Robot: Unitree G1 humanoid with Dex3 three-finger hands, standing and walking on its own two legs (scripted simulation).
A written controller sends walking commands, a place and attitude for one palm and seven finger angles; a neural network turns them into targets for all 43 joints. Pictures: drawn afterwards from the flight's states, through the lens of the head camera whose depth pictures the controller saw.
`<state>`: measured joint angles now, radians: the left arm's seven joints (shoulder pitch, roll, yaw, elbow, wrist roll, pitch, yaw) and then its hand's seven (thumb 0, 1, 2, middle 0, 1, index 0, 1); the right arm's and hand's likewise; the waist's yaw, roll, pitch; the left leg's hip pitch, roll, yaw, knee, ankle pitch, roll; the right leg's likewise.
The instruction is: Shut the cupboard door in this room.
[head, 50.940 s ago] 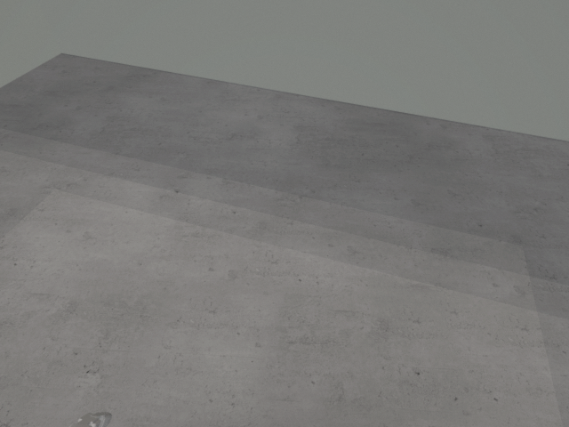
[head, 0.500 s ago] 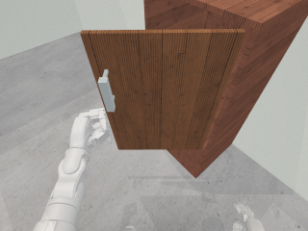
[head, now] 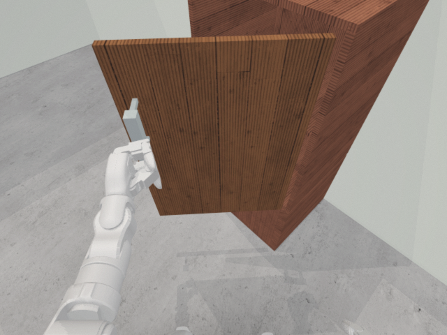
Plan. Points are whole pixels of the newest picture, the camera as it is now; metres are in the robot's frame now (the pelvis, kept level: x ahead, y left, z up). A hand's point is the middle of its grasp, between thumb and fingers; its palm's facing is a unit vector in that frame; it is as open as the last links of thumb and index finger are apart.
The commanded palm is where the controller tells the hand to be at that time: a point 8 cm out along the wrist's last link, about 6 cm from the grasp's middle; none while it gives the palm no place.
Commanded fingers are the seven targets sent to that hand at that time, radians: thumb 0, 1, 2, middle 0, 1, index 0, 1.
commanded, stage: bring the fist close to the handle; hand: left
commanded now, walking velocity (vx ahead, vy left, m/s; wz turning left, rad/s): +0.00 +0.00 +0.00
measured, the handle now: (139, 130) +0.50 +0.18 +0.08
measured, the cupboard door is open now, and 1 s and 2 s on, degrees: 49 41 30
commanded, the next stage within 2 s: push the door shut along its arc in 0.12 s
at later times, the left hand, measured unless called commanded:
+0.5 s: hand (155, 154) +0.43 +0.14 +0.08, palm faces +0.00 -1.00 -0.04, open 3.1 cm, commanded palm +0.41 +0.19 +0.08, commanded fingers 0.00 0.90 0.90 -1.30 -1.50 -1.30 -1.50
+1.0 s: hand (164, 135) +0.48 +0.13 +0.08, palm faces -0.13 -0.99 -0.02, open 3.1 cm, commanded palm +0.47 +0.18 +0.08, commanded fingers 0.00 0.90 0.90 -1.30 -1.50 -1.30 -1.50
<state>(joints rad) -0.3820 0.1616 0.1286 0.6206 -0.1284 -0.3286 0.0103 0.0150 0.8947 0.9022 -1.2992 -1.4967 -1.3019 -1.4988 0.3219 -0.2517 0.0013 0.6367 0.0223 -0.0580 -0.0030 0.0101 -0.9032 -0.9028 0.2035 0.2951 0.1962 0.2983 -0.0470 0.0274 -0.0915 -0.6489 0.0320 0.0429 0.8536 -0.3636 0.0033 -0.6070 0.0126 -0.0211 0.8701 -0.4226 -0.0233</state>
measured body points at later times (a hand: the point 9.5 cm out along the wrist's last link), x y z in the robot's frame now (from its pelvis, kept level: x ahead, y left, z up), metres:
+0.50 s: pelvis +0.00 +0.00 -0.01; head +0.06 +0.00 +0.44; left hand +0.42 +0.19 +0.08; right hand +0.10 -0.25 -0.12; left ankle +0.04 +0.12 -0.70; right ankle +0.01 -0.10 -0.70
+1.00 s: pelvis +0.00 +0.01 -0.02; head +0.08 +0.01 +0.43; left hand +0.48 +0.18 +0.09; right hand +0.02 -0.26 -0.13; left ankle +0.04 +0.12 -0.70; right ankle +0.01 -0.10 -0.70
